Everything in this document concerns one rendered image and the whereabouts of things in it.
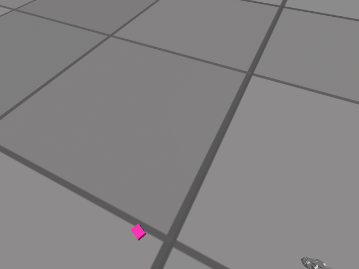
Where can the right robot hand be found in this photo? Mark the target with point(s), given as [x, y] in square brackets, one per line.
[314, 263]

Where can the small box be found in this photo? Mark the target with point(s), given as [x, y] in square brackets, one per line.
[138, 231]

